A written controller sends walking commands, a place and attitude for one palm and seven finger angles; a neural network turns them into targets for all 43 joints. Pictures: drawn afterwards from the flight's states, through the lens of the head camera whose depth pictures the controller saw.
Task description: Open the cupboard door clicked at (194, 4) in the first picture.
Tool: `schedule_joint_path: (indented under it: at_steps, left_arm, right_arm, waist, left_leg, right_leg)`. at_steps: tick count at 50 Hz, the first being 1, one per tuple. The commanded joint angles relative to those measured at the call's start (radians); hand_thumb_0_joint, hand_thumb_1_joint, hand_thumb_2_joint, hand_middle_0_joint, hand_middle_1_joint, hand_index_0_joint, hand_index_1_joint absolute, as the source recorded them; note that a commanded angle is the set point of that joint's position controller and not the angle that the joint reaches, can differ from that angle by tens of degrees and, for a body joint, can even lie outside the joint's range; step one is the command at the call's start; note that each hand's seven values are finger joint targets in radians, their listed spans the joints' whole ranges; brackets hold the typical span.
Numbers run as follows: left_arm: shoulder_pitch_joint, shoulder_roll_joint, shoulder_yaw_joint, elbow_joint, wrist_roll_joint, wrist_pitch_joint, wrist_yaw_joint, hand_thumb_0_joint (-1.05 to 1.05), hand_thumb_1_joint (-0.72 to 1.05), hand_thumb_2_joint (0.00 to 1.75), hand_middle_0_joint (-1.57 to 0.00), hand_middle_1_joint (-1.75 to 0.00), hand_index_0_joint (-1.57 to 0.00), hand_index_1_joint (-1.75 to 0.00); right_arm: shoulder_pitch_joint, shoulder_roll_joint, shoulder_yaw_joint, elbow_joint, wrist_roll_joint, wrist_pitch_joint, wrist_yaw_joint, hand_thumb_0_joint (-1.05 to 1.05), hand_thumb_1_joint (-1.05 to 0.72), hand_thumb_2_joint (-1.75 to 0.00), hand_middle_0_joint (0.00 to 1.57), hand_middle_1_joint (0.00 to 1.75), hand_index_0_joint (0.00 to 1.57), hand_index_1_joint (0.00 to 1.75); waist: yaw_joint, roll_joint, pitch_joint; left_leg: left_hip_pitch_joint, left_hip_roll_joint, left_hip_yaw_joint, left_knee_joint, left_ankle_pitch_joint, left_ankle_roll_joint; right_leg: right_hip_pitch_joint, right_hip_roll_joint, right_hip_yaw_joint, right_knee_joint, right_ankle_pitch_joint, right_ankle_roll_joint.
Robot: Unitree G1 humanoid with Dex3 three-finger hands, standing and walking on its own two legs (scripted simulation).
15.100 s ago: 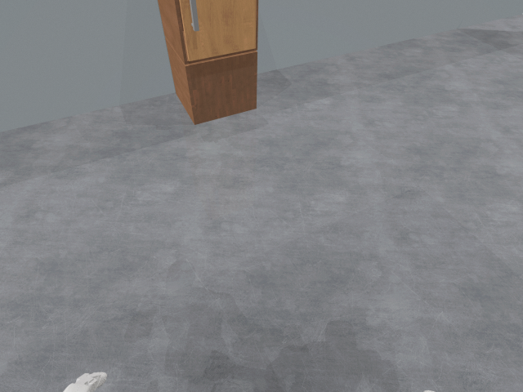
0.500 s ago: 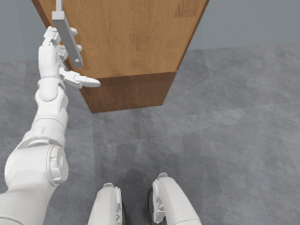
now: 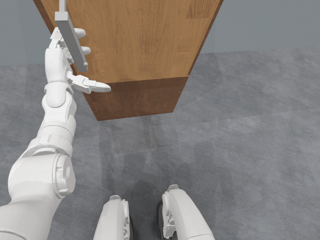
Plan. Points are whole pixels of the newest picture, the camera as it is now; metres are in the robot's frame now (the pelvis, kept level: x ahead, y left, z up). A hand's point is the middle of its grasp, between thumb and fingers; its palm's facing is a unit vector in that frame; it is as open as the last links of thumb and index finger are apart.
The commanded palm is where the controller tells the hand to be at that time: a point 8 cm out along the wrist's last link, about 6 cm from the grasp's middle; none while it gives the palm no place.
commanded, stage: slide the fingers in behind the handle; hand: left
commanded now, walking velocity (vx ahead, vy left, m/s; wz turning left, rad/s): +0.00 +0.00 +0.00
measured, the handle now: (74, 39) +0.59 +0.15 +0.04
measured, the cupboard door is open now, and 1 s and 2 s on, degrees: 0 0 40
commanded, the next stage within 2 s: close the thumb around the handle in 0.14 s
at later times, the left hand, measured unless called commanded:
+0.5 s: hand (86, 63) +0.53 +0.13 +0.02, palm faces +0.06 -1.00 -0.01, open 12.2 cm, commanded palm +0.51 +0.16 +0.03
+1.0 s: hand (86, 63) +0.53 +0.13 +0.02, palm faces +0.07 -1.00 -0.02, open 5.9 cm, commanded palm +0.51 +0.15 +0.03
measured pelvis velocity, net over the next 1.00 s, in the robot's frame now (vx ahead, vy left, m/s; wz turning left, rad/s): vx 0.01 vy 0.00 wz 0.01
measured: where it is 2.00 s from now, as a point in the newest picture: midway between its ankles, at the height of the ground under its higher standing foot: (146, 239)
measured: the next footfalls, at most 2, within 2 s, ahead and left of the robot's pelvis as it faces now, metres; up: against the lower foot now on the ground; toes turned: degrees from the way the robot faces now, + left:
none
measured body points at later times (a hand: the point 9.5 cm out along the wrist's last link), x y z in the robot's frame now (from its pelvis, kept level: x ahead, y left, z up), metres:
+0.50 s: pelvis +0.00 +0.00 +0.00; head +0.18 +0.03 +0.41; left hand +0.52 +0.18 +0.03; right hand +0.01 -0.25 -0.12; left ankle +0.00 +0.09 -0.61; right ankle +0.04 -0.10 -0.61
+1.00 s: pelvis +0.01 +0.00 +0.00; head +0.19 +0.02 +0.41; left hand +0.52 +0.18 +0.03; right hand +0.02 -0.26 -0.12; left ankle +0.00 +0.09 -0.61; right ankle +0.04 -0.10 -0.61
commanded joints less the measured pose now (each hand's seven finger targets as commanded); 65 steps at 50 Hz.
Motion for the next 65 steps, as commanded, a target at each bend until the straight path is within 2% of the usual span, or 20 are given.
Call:
schedule_joint_path:
  at_steps: [1,8,11,12,16,19,21,26,27,34,37,40,44,46,49,51,52,53,58,65]
  left_arm:
    - [-0.458,0.178,0.013,-0.202,-0.003,-0.072,0.004,0.00,-0.50,0.30,-0.30,-1.20,-0.30,-1.20]
    - [-0.432,0.168,0.010,-0.179,-0.002,-0.074,0.006,0.00,-0.50,0.30,-0.30,-1.20,-0.30,-1.20]
    - [-0.443,0.173,0.011,-0.222,-0.001,-0.085,0.006,0.00,-0.50,0.30,-0.30,-1.20,-0.30,-1.20]
    - [-0.433,0.143,-0.013,-0.204,0.000,-0.081,0.004,0.00,-0.50,0.30,-0.30,-1.20,-0.30,-1.20]
    - [-0.442,0.156,0.000,-0.211,0.002,-0.078,0.015,0.00,-0.28,0.40,-0.32,-1.22,-0.32,-1.22]
    - [-0.451,0.088,-0.052,-0.216,0.003,-0.077,0.018,0.00,-0.11,0.47,-0.33,-1.24,-0.33,-1.24]
    - [-0.455,0.115,-0.030,-0.220,0.004,-0.081,0.025,0.00,0.00,0.52,-0.34,-1.25,-0.34,-1.25]
    - [-0.465,0.098,-0.050,-0.215,0.013,-0.089,0.032,0.00,0.28,0.64,-0.36,-1.28,-0.36,-1.28]
    - [-0.472,0.067,-0.075,-0.220,0.010,-0.089,0.030,0.00,0.34,0.66,-0.36,-1.29,-0.36,-1.29]
    - [-0.451,0.081,-0.067,-0.227,0.010,-0.093,0.025,0.00,0.73,0.83,-0.39,-1.33,-0.39,-1.33]
    - [-0.469,0.070,-0.076,-0.210,0.007,-0.087,0.021,0.00,0.90,0.90,-0.40,-1.35,-0.40,-1.35]
    - [-0.469,0.097,-0.060,-0.205,0.006,-0.086,0.019,0.00,0.90,0.90,-0.40,-1.35,-0.40,-1.35]
    - [-0.454,0.066,-0.081,-0.217,0.004,-0.087,0.012,0.00,0.90,0.90,-0.40,-1.35,-0.40,-1.35]
    - [-0.453,0.098,-0.056,-0.211,0.004,-0.089,0.012,0.00,0.90,0.90,-0.40,-1.35,-0.40,-1.35]
    - [-0.464,0.088,-0.072,-0.199,0.009,-0.083,0.010,0.00,0.90,0.90,-0.40,-1.35,-0.40,-1.35]
    - [-0.482,0.096,-0.071,-0.223,0.010,-0.089,0.010,0.00,0.90,0.90,-0.40,-1.35,-0.40,-1.35]
    - [-0.462,0.099,-0.062,-0.208,0.009,-0.086,0.009,0.00,0.90,0.90,-0.40,-1.35,-0.40,-1.35]
    - [-0.421,0.195,0.015,-0.200,0.011,-0.088,0.009,0.00,0.90,0.90,-0.40,-1.35,-0.40,-1.35]
    - [-0.272,0.128,-0.018,-0.237,-0.016,-0.082,-0.024,0.00,0.90,0.90,-0.40,-1.35,-0.40,-1.35]
    - [0.010,0.043,-0.047,-0.391,-0.061,-0.075,-0.024,0.00,0.90,0.90,-0.40,-1.35,-0.40,-1.35]
  right_arm:
    - [0.201,-0.187,-0.066,-0.029,-0.003,-0.011,-0.013,0.00,-0.90,-0.90,0.20,0.30,0.20,0.30]
    - [0.197,-0.187,-0.065,-0.031,-0.004,-0.012,-0.012,0.00,-0.90,-0.90,0.20,0.30,0.20,0.30]
    - [0.200,-0.187,-0.067,-0.034,-0.006,-0.012,-0.009,0.00,-0.90,-0.90,0.20,0.30,0.20,0.30]
    - [0.195,-0.184,-0.067,-0.032,-0.004,-0.010,-0.008,0.00,-0.90,-0.90,0.20,0.30,0.20,0.30]
    - [0.203,-0.190,-0.070,-0.030,-0.005,-0.007,-0.011,0.00,-0.90,-0.90,0.20,0.30,0.20,0.30]
    - [0.195,-0.184,-0.073,-0.023,-0.006,-0.005,-0.006,0.00,-0.90,-0.90,0.20,0.30,0.20,0.30]
    - [0.203,-0.190,-0.076,-0.020,-0.008,-0.006,-0.007,0.00,-0.90,-0.90,0.20,0.30,0.20,0.30]
    - [0.205,-0.186,-0.075,-0.016,-0.010,-0.006,-0.007,0.00,-0.90,-0.90,0.20,0.30,0.20,0.30]
    - [0.201,-0.182,-0.076,-0.015,-0.011,-0.007,-0.004,0.00,-0.90,-0.90,0.20,0.30,0.20,0.30]
    - [0.202,-0.183,-0.079,-0.012,-0.011,-0.004,-0.004,0.00,-0.90,-0.90,0.20,0.30,0.20,0.30]
    - [0.202,-0.182,-0.077,-0.006,-0.010,-0.003,-0.005,0.00,-0.90,-0.90,0.20,0.30,0.20,0.30]
    - [0.204,-0.185,-0.076,-0.010,-0.010,-0.005,-0.008,0.00,-0.90,-0.90,0.20,0.30,0.20,0.30]
    - [0.198,-0.178,-0.077,-0.012,-0.010,-0.004,-0.006,0.00,-0.90,-0.90,0.20,0.30,0.20,0.30]
    - [0.201,-0.182,-0.077,-0.010,-0.010,-0.003,-0.007,0.00,-0.90,-0.90,0.20,0.30,0.20,0.30]
    - [0.200,-0.179,-0.075,-0.010,-0.008,-0.003,-0.008,0.00,-0.90,-0.90,0.20,0.30,0.20,0.30]
    - [0.200,-0.181,-0.075,-0.011,-0.009,-0.003,-0.010,0.00,-0.90,-0.90,0.20,0.30,0.20,0.30]
    - [0.200,-0.180,-0.077,-0.010,-0.009,-0.004,-0.009,0.00,-0.90,-0.90,0.20,0.30,0.20,0.30]
    - [0.203,-0.189,-0.075,-0.012,-0.008,-0.001,-0.013,0.00,-0.90,-0.90,0.20,0.30,0.20,0.30]
    - [0.174,-0.174,-0.072,-0.049,0.005,0.002,-0.008,0.00,-0.90,-0.90,0.20,0.30,0.20,0.30]
    - [0.145,-0.160,-0.084,-0.101,0.024,-0.006,-0.002,0.00,-0.90,-0.90,0.20,0.30,0.20,0.30]
  waist:
    - [-0.033,0.102,-0.570]
    - [-0.027,0.112,-0.572]
    - [-0.016,0.146,-0.620]
    - [-0.025,0.128,-0.605]
    - [-0.025,0.127,-0.593]
    - [-0.037,0.138,-0.586]
    - [-0.032,0.135,-0.587]
    - [-0.038,0.127,-0.580]
    - [-0.046,0.134,-0.584]
    - [-0.033,0.129,-0.608]
    - [-0.045,0.132,-0.578]
    - [-0.045,0.104,-0.575]
    - [-0.043,0.131,-0.586]
    - [-0.034,0.138,-0.594]
    - [-0.050,0.092,-0.564]
    - [-0.048,0.133,-0.590]
    - [-0.040,0.130,-0.595]
    - [-0.014,0.120,-0.597]
    - [0.020,0.108,-0.600]
    - [0.074,0.021,-0.610]
  left_leg:
    - [0.357,-0.004,-0.084,-0.131,0.429,-0.023]
    - [0.372,-0.003,-0.087,-0.132,0.451,-0.028]
    - [0.418,-0.001,-0.097,-0.131,0.496,-0.035]
    - [0.412,-0.001,-0.094,-0.132,0.483,-0.035]
    - [0.427,0.004,-0.105,-0.140,0.491,-0.037]
    - [0.462,0.009,-0.113,-0.140,0.501,-0.044]
    - [0.470,0.010,-0.118,-0.142,0.509,-0.047]
    - [0.460,0.007,-0.118,-0.142,0.510,-0.044]
    - [0.463,0.004,-0.111,-0.138,0.507,-0.042]
    - [0.469,0.003,-0.109,-0.137,0.522,-0.042]
    - [0.450,0.002,-0.107,-0.135,0.505,-0.039]
    - [0.413,-0.003,-0.099,-0.134,0.480,-0.030]
    - [0.430,-0.004,-0.093,-0.132,0.502,-0.032]
    - [0.433,-0.004,-0.092,-0.130,0.508,-0.033]
    - [0.383,-0.007,-0.086,-0.128,0.465,-0.024]
    - [0.419,-0.005,-0.091,-0.127,0.491,-0.028]
    - [0.412,-0.007,-0.088,-0.126,0.485,-0.028]
    - [0.397,-0.005,-0.083,-0.128,0.495,-0.030]
    - [0.387,-0.010,-0.063,-0.150,0.495,-0.027]
    - [0.375,-0.014,-0.038,-0.194,0.511,-0.026]
  right_leg:
    - [0.340,0.014,0.083,-0.122,0.335,0.018]
    - [0.327,0.015,0.079,-0.118,0.340,0.015]
    - [0.324,0.015,0.074,-0.107,0.358,0.012]
    - [0.321,0.016,0.073,-0.113,0.352,0.014]
    - [0.304,0.016,0.068,-0.112,0.344,0.015]
    - [0.266,0.016,0.060,-0.115,0.328,0.015]
    - [0.263,0.016,0.058,-0.113,0.326,0.015]
    - [0.272,0.017,0.059,-0.112,0.336,0.014]
    - [0.273,0.016,0.062,-0.119,0.340,0.015]
    - [0.301,0.018,0.064,-0.118,0.360,0.012]
    - [0.289,0.017,0.064,-0.121,0.354,0.014]
    - [0.322,0.017,0.072,-0.122,0.362,0.013]
    - [0.324,0.016,0.072,-0.126,0.380,0.013]
    - [0.329,0.016,0.074,-0.123,0.385,0.012]
    - [0.347,0.017,0.079,-0.131,0.377,0.016]
    - [0.327,0.015,0.078,-0.122,0.384,0.014]
    - [0.336,0.016,0.079,-0.124,0.381,0.014]
    - [0.366,0.016,0.082,-0.121,0.395,0.011]
    - [0.427,0.015,0.088,-0.131,0.425,0.013]
    - [0.557,0.014,0.095,-0.150,0.508,0.013]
